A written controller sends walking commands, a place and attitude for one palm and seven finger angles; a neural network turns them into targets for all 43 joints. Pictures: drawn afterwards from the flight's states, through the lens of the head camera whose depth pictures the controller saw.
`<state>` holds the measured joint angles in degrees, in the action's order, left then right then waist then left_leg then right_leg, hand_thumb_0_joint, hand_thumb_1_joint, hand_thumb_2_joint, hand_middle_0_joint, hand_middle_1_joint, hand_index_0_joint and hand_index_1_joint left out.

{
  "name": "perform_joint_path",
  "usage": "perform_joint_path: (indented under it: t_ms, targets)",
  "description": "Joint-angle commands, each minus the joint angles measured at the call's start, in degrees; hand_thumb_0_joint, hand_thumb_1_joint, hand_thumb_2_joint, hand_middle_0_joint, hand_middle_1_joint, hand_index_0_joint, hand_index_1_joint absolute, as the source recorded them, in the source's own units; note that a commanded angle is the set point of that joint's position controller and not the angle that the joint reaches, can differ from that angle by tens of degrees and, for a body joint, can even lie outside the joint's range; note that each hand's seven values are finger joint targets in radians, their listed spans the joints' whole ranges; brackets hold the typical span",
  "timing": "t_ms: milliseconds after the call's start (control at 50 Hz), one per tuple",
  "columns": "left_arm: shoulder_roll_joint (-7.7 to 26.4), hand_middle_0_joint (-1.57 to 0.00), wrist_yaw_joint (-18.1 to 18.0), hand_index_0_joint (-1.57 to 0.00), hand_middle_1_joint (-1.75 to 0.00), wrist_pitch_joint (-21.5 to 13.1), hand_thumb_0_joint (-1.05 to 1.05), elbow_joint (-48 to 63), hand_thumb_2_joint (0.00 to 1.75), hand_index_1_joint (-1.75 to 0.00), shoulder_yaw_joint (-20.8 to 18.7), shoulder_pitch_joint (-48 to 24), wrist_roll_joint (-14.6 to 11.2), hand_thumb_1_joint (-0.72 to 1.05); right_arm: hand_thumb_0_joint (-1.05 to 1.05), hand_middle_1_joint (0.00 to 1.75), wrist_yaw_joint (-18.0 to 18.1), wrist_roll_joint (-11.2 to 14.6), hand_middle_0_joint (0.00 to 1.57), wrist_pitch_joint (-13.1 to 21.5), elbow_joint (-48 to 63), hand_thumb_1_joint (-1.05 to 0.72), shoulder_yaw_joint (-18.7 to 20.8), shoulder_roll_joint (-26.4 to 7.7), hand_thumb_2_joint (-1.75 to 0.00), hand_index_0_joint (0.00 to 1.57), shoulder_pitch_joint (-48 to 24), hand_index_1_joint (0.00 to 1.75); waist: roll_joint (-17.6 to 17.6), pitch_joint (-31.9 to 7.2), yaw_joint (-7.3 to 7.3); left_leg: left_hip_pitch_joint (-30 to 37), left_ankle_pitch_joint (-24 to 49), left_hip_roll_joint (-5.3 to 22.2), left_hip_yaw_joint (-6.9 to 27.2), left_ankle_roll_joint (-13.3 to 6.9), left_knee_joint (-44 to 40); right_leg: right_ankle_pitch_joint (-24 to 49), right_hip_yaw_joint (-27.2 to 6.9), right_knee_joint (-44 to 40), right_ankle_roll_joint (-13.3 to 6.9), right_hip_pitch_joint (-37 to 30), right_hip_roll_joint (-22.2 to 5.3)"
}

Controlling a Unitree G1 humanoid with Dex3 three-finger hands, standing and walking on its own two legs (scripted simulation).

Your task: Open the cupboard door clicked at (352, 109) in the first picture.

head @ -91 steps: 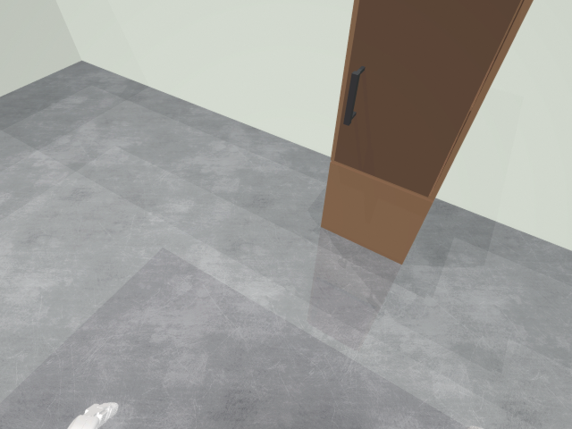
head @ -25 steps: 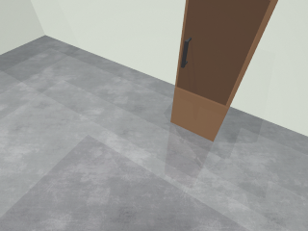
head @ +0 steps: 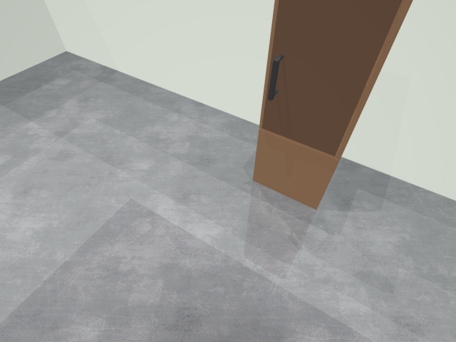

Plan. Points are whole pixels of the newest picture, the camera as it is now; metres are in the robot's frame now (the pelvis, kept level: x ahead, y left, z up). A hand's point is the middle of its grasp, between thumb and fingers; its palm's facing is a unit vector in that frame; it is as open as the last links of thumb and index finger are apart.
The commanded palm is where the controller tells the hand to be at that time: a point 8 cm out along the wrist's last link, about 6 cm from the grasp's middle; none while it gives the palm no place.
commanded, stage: turn to face it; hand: left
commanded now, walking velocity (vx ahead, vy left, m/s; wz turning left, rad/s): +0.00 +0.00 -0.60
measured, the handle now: (275, 78) +1.02 -0.12 -0.07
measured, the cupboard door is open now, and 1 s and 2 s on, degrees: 0 0 0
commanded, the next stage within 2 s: take the last steps up to it in 0.88 s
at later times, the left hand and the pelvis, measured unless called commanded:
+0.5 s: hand out of the picture +0.04 +0.15 -0.17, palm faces -0.18 -0.95 -0.27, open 7.3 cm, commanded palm none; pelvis -0.03 -0.04 -0.01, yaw -14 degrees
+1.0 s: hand out of the picture +0.10 +0.20 -0.18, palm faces -0.35 -0.92 -0.20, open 7.4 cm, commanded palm none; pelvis -0.04 +0.04 -0.01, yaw -24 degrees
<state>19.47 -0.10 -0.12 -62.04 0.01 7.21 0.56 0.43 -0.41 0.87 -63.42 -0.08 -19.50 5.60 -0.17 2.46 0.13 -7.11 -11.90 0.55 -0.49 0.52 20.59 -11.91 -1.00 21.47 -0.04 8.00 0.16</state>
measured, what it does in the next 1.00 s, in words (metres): steps on the spot, turning right: left foot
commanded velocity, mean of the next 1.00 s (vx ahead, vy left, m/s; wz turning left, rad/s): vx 0.01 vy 0.01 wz -0.40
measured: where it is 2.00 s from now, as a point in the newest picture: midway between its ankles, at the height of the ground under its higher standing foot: outside the picture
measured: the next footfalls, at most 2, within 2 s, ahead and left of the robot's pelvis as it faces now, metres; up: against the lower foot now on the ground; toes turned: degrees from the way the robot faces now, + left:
left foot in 0.90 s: +0.02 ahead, +0.11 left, +0.00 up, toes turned -22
right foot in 1.34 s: -0.05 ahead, -0.09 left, +0.00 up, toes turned -32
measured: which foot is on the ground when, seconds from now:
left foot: down 0.00-0.34, up 0.36-0.88, down 0.90-1.00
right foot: down 0.00-0.90, up 0.92-1.00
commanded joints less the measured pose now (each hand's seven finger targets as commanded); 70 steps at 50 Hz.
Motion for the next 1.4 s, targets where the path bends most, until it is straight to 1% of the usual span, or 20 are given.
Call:
perform_joint_path:
  t_ms: [0,120,220,280,320,340,460,720,820,840,880,900,920,1000,1160,1260,1300,1320,1340,1380]
  targets:
    - [5.70,-0.20,-0.97,-0.20,-0.30,0.64,0.00,4.01,0.90,-0.30,-1.54,1.42,0.08,0.90,0.00,0.30,1.02,-0.19,0.20,-0.25,3.37,-0.90,1.53,-4.91,-0.90,0.20,2.41,0.30,0.70,-4.09,-0.44,1.98,12.50,7.18,1.44,-0.49,1.64,17.63,-6.42,1.59,-1.25,2.82,-6.55]
    - [5.35,-0.20,-0.32,-0.20,-0.30,2.19,0.00,8.31,0.90,-0.30,-3.00,2.74,0.45,0.90,0.00,0.30,1.65,-0.41,0.20,-1.49,7.78,-0.90,3.74,-6.45,-0.90,0.20,3.26,0.30,-2.33,-3.57,-0.64,1.03,8.87,10.89,1.40,-2.21,3.89,14.44,-6.30,10.92,-1.00,10.48,-3.01]
    - [1.95,-0.20,0.49,-0.20,-0.30,3.14,0.00,11.32,0.90,-0.30,-4.08,4.65,0.45,0.90,0.00,0.30,1.43,-0.65,0.20,-0.93,11.13,-0.90,4.99,-6.72,-0.90,0.20,0.58,0.30,-11.46,-2.33,0.71,-4.04,16.23,21.51,5.28,-10.34,-0.55,-17.58,-0.83,31.42,0.87,13.89,-1.62]
    - [1.36,-0.20,0.93,-0.20,-0.30,2.32,0.00,10.05,0.90,-0.30,-4.85,12.47,0.76,0.90,0.00,0.30,1.36,-0.79,0.20,-1.41,12.55,-0.90,5.58,-6.28,-0.90,0.20,-2.65,0.30,-5.08,-4.52,5.07,-8.95,11.33,16.58,-3.30,-4.11,14.40,-4.31,1.08,14.00,0.50,2.91,-2.65]
    - [10.66,-0.20,-0.42,-0.20,-0.30,0.71,0.00,10.47,0.90,-0.30,-6.12,14.11,1.33,0.90,0.00,0.30,0.88,-0.27,0.20,-2.28,15.14,-0.90,4.22,0.95,-0.90,0.20,0.07,0.30,23.20,-2.59,3.75,-26.90,-23.13,0.93,-4.70,3.17,41.95,22.79,-32.13,-4.95,-6.25,0.90,-20.95]
    - [9.38,-0.20,-1.02,-0.20,-0.30,1.13,0.00,10.85,0.90,-0.30,-6.17,14.09,0.68,0.90,0.00,0.30,1.15,-0.16,0.20,-2.67,14.78,-0.90,4.64,-0.87,-0.90,0.20,-0.03,0.30,15.71,-3.49,4.02,-24.61,-21.02,2.43,2.32,2.07,45.21,17.56,-28.35,-5.45,-9.38,2.23,-20.90]
    - [3.33,-0.20,-1.14,-0.20,-0.30,0.28,0.00,12.41,0.90,-0.30,-5.43,8.10,0.37,0.90,0.00,0.30,0.81,-0.48,0.20,-2.38,11.20,-0.90,4.73,0.82,-0.90,0.20,2.86,0.30,3.70,-5.53,0.61,-23.83,-7.45,3.63,2.16,3.17,44.68,13.92,-18.94,-2.63,-8.89,0.97,-11.94]
    - [2.94,-0.20,-1.26,-0.20,-0.30,0.98,0.00,11.29,0.90,-0.30,-6.04,10.75,1.25,0.90,0.00,0.30,1.54,-0.17,0.20,-1.98,12.16,-0.90,4.09,2.05,-0.90,0.20,2.15,0.30,7.13,-5.69,2.39,-17.89,-12.27,1.42,1.84,2.18,26.93,10.38,-24.98,-4.22,-11.17,1.03,-10.79]
    - [3.44,-0.20,-1.26,-0.20,-0.30,1.54,0.00,12.01,0.90,-0.30,-6.06,6.47,0.86,0.90,0.00,0.30,1.89,0.44,0.20,-0.85,10.05,-0.90,3.78,2.80,-0.90,0.20,10.43,0.30,8.16,-7.22,-1.33,-2.63,-4.37,-0.29,0.40,0.24,6.47,7.73,-23.69,-1.83,-7.59,8.23,-7.73]
    - [2.17,-0.20,-1.10,-0.20,-0.30,1.67,0.00,12.52,0.90,-0.30,-5.77,5.58,0.58,0.90,0.00,0.30,2.13,0.49,0.20,-0.35,9.38,-0.90,3.84,1.80,-0.90,0.20,12.86,0.30,4.82,-7.14,-2.44,3.57,-2.32,1.58,1.36,-0.38,1.69,2.53,-20.77,0.55,-5.28,13.30,-4.94]
    - [-2.33,-0.20,-0.51,-0.20,-0.30,1.91,0.00,13.80,0.90,-0.30,-4.99,6.00,0.22,0.90,0.00,0.30,2.08,-0.54,0.20,-0.29,11.37,-0.90,4.97,-5.18,-0.90,0.20,10.80,0.30,-17.25,-2.92,-1.88,3.47,-5.09,21.33,23.03,-7.02,-9.40,-17.06,-5.81,21.20,0.57,27.29,6.33]
    - [-0.65,-0.20,-0.56,-0.20,-0.30,2.28,0.00,13.83,0.90,-0.30,-5.64,4.81,0.82,0.90,0.00,0.30,2.09,-0.82,0.20,-0.78,12.79,-0.90,4.64,-5.25,-0.90,0.20,7.93,0.30,-11.98,0.42,-1.27,-7.20,-6.18,24.66,23.33,-10.36,-10.04,-17.44,-5.59,30.98,1.67,23.88,3.75]
    - [0.39,-0.20,-0.48,-0.20,-0.30,2.82,0.00,12.16,0.90,-0.30,-6.31,5.96,1.51,0.90,0.00,0.30,2.31,-0.87,0.20,-0.47,12.93,-0.90,3.84,-1.75,-0.90,0.20,4.98,0.30,-11.17,2.18,0.66,-11.26,-3.59,20.09,18.73,-9.11,-10.42,-13.33,-6.61,36.42,2.40,22.26,2.69]
    - [-2.68,-0.20,0.50,-0.20,-0.30,2.39,0.00,9.43,0.90,-0.30,-5.25,9.55,1.40,0.90,0.00,0.30,2.08,-1.13,0.20,0.41,11.78,-0.90,2.92,0.36,-0.90,0.20,6.83,0.30,-7.17,-0.94,1.55,-4.98,1.21,11.71,7.06,-7.94,-6.96,-8.32,-1.69,43.01,2.56,22.84,1.50]
    - [-5.37,-0.20,0.98,-0.20,-0.30,0.46,0.00,10.55,0.90,-0.30,-2.70,0.58,1.37,0.90,0.00,0.30,1.41,-1.26,0.20,1.19,4.67,-0.90,3.30,1.24,-0.90,0.20,21.09,0.30,-8.29,2.64,-3.65,3.17,-4.55,13.88,12.07,-12.09,-8.96,-13.38,5.13,22.96,1.31,22.55,-2.97]
    - [-6.79,-0.20,0.58,-0.20,-0.30,-0.44,0.00,7.78,0.90,-0.30,-2.96,6.19,1.00,0.90,0.00,0.30,1.12,-0.99,0.20,1.00,2.85,-0.90,2.85,2.27,-0.90,0.20,20.82,0.30,-6.29,0.90,0.09,-5.94,-4.61,10.61,9.14,-9.89,-4.01,-8.03,7.81,7.00,0.14,4.49,-1.71]
    - [-3.28,-0.20,-0.28,-0.20,-0.30,-1.47,0.00,4.45,0.90,-0.30,-3.91,14.42,1.28,0.90,0.00,0.30,0.67,-0.30,0.20,1.45,3.15,-0.90,2.23,5.09,-0.90,0.20,19.83,0.30,2.51,-2.00,3.65,-20.86,-10.64,5.50,2.71,-5.62,6.56,-6.41,0.26,-1.44,-1.94,-15.77,-9.53]
    - [1.87,-0.20,-0.96,-0.20,-0.30,-2.10,0.00,2.51,0.90,-0.30,-5.20,21.13,1.50,0.90,0.00,0.30,0.43,-0.13,0.20,1.76,4.83,-0.90,1.87,7.43,-0.90,0.20,18.67,0.30,15.16,-3.91,6.26,-32.10,-17.14,0.09,-3.80,-2.48,20.90,-14.54,-17.31,-7.96,-7.07,-24.45,-23.93]
    - [4.21,-0.20,-1.37,-0.20,-0.30,-1.90,0.00,1.71,0.90,-0.30,-5.75,24.22,0.76,0.90,0.00,0.30,0.22,-1.35,0.20,1.36,6.82,-0.90,2.82,4.21,-0.90,0.20,14.71,0.30,12.92,-1.62,7.31,-35.60,-20.60,1.59,-1.43,-1.38,30.33,-21.04,-26.04,-13.02,-10.61,-18.50,-30.51]
    - [1.09,-0.20,-1.75,-0.20,-0.30,-2.49,0.00,2.15,0.90,-0.30,-5.48,18.61,0.57,0.90,0.00,0.30,-0.67,-1.71,0.20,0.50,5.95,-0.90,3.42,4.34,-0.90,0.20,13.18,0.30,12.72,5.07,5.05,-35.56,-12.20,4.82,0.48,-1.07,37.07,-24.01,-20.90,-15.72,-9.64,-8.69,-27.09]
